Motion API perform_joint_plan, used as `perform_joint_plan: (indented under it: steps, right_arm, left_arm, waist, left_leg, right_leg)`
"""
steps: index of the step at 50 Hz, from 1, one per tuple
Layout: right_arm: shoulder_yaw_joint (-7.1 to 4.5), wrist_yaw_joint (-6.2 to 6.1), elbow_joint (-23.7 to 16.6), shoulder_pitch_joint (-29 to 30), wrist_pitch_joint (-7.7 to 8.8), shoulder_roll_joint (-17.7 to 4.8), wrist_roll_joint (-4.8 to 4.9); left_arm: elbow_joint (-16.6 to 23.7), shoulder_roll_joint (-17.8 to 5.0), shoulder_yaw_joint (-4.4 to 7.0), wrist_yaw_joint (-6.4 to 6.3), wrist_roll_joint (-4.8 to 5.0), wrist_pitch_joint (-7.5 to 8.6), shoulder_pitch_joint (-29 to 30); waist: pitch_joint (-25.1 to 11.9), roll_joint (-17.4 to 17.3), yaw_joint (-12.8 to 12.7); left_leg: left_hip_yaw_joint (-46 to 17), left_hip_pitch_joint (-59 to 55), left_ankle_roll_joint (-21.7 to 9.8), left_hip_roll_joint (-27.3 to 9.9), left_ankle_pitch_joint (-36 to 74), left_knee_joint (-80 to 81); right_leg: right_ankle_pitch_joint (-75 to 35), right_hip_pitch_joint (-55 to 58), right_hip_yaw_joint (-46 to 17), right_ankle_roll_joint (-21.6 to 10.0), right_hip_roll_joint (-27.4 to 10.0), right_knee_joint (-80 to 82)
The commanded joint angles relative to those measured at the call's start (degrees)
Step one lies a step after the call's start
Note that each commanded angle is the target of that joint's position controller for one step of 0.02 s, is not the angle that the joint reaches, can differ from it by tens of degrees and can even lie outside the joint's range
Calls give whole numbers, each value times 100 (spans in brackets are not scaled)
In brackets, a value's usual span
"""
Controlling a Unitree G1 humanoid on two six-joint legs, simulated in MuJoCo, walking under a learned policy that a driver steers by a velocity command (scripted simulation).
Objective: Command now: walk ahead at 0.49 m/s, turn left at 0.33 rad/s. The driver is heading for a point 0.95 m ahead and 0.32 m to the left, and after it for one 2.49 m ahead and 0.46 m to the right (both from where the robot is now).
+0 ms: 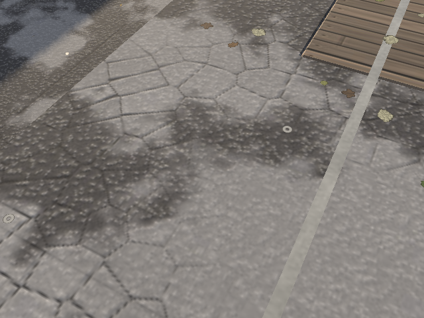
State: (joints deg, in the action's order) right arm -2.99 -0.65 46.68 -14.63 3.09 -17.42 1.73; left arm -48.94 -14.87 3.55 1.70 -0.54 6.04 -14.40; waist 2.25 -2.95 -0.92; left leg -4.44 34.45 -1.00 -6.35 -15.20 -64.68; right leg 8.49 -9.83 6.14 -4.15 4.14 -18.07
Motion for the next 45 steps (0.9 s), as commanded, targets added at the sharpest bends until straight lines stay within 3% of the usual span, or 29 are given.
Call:
perform_joint_plan:
  steps: [1,5,7,10,11,13,14,15,16,17,18,19,20,21,22,24,26,31,33,36,38,39,40,41,42,43,44,45]
  right_arm:
    - [-85,-38,-274,-327,-61,-279,-51]
    - [-19,114,-516,431,53,-132,-70]
    - [31,195,-706,861,68,-42,-63]
    - [35,317,-1034,1278,58,-87,-56]
    - [22,359,-1133,1330,52,-123,-57]
    - [-69,410,-1230,1099,22,-304,-56]
    - [-169,411,-1177,650,-3,-476,-54]
    - [-334,371,-992,-199,-17,-739,-39]
    - [-541,258,-790,-1168,-73,-1199,-26]
    - [-640,221,-817,-1055,-54,-1815,5]
    - [-486,232,-999,-1256,11,-1279,-54]
    - [-398,231,-970,-1060,63,-994,-130]
    - [-369,220,-1024,-694,91,-886,-113]
    - [-321,212,-1113,-300,89,-729,-117]
    - [-270,191,-1218,-80,96,-611,-186]
    - [-270,160,-1279,27,103,-628,-152]
    - [-313,85,-1244,-75,109,-772,-109]
    - [-372,-29,-1099,-437,23,-922,-70]
    - [-384,-24,-1008,-619,2,-928,-45]
    - [-375,-53,-954,-673,-43,-834,-26]
    - [-369,-64,-987,-541,-89,-779,-43]
    - [-305,-55,-1033,-497,-93,-601,-64]
    - [-173,-36,-1141,-502,-80,-266,-138]
    - [-64,-27,-1308,-1314,-32,72,11]
    - [-146,-54,-1161,-1337,-29,-509,74]
    - [-243,-54,-1195,-731,-60,-844,41]
    - [-254,-65,-1259,-389,-87,-840,-29]
    - [-265,-45,-1336,-156,-85,-770,-89]
  left_arm:
    - [269,-673,141,-50,-29,191,440]
    - [174,-847,143,-137,-3,148,293]
    - [65,-970,164,-163,35,88,10]
    - [-68,-1080,203,-188,108,-93,-295]
    - [-81,-1123,220,-200,132,-158,-313]
    - [-21,-1273,263,-242,150,-267,-171]
    - [20,-1338,283,-271,146,-323,-98]
    - [65,-1322,268,-305,149,-371,3]
    - [171,-1132,180,-330,69,-340,-83]
    - [457,-243,-107,-203,-98,-159,-716]
    - [483,-739,-40,-100,86,87,-164]
    - [679,-1016,39,-44,297,214,411]
    - [744,-917,-7,-65,254,279,557]
    - [702,-913,14,-106,121,277,581]
    - [687,-960,53,-112,69,214,469]
    - [699,-871,62,-111,7,72,313]
    - [782,-707,14,-136,-47,-17,506]
    - [1068,-504,-92,-93,9,3,1542]
    - [1171,-597,-63,-66,68,36,1756]
    - [1214,-839,41,-24,92,112,1729]
    - [1112,-954,132,-27,102,174,1285]
    - [990,-1093,221,-58,59,205,757]
    - [920,-1384,309,-103,-34,221,-80]
    - [729,-1830,424,-95,-81,131,-616]
    - [772,-1332,325,-59,71,104,-537]
    - [850,-974,229,-87,87,64,-306]
    - [881,-862,178,-101,32,23,-35]
    - [839,-738,138,-110,5,-4,126]
  waist:
    - [105,605,235]
    - [172,446,-55]
    - [258,364,-269]
    - [346,357,-392]
    - [328,401,-359]
    - [29,611,-113]
    - [-295,720,162]
    - [-746,657,650]
    - [-1332,140,1052]
    - [-1863,-1406,349]
    - [-2544,-739,771]
    - [-1735,-445,856]
    - [-1216,99,616]
    - [-843,361,370]
    - [-738,230,163]
    - [-604,205,-6]
    - [-425,195,-6]
    - [-230,-112,399]
    - [-216,-197,483]
    - [-237,-337,395]
    - [-326,-506,125]
    - [-649,-466,-140]
    - [-1422,70,-489]
    - [-2112,2039,-137]
    - [-1816,1683,-248]
    - [-1106,1138,-402]
    - [-710,756,-336]
    - [-386,701,-256]
  left_leg:
    - [-316,263,134,-266,796,382]
    - [132,119,97,-111,2120,1994]
    - [296,252,43,-71,2219,2447]
    - [428,713,-115,6,1725,2844]
    - [515,736,-190,66,1435,2909]
    - [836,181,-396,389,792,2938]
    - [998,-449,-530,629,526,2921]
    - [1074,-1622,-721,908,714,3212]
    - [156,-3419,-1040,475,820,3350]
    - [-3115,-5497,-2155,-996,-88,3821]
    - [-4403,-5948,-2341,-1315,-588,4645]
    - [-3538,-5475,-2004,-1148,-149,4737]
    - [-2832,-4637,-1820,-913,467,4716]
    - [-2276,-3818,-1695,-703,1186,4776]
    - [-1970,-3277,-1664,-566,1714,4891]
    - [-1672,-2735,-1692,-415,2144,5086]
    - [-1319,-2319,-1673,-273,2376,5189]
    - [-918,-1881,-1188,169,1472,5082]
    - [-1178,-2020,-1113,63,1168,4943]
    - [-1705,-2542,-1010,-145,908,4469]
    - [-1896,-2631,-890,-120,1104,4044]
    - [-1739,-2489,-720,154,1354,3449]
    - [-1298,-1855,-495,504,731,1932]
    - [-557,220,-87,1283,-1761,43]
    - [-675,1008,-6,848,-1816,-810]
    - [-586,1207,30,642,-1274,-1047]
    - [-395,1041,57,440,-851,-969]
    - [-380,929,63,287,-571,-722]
  right_leg:
    - [-670,-377,-864,-900,-1672,1345]
    - [-1103,-71,-96,-654,-1459,1327]
    - [-1146,379,-5,-638,-1623,1267]
    - [-1569,1327,88,-546,-1912,890]
    - [-1934,1556,129,-489,-1991,697]
    - [-3688,1779,308,-338,-2025,-10]
    - [-4576,1762,404,-261,-1975,-733]
    - [-4808,1393,573,-101,-1783,-1890]
    - [-3447,98,600,138,-1543,-3589]
    - [1939,-2640,187,500,-304,-5649]
    - [2481,-3347,-1118,418,-182,-6306]
    - [1966,-3783,-1217,269,-480,-6242]
    - [1484,-3651,-1177,211,-732,-5763]
    - [1237,-3303,-1143,251,-910,-5226]
    - [1076,-2872,-1184,297,-1028,-4972]
    - [947,-2592,-1098,487,-1036,-4505]
    - [585,-2570,-971,700,-970,-3873]
    - [-1286,-1971,-844,826,-541,-1727]
    - [-1407,-1827,-937,778,-455,-1406]
    - [-933,-1715,-1124,604,-442,-1033]
    - [-539,-1151,-1018,405,-407,-825]
    - [-532,-308,-1019,232,-516,-692]
    - [-174,1111,-1871,-126,-1426,-785]
    - [1136,2962,-4546,-1077,-2685,-273]
    - [2411,2872,-5212,-1064,-2822,53]
    - [2307,2229,-4319,-807,-2586,129]
    - [1535,1552,-3530,-649,-2352,170]
    - [864,1014,-2976,-611,-2131,286]
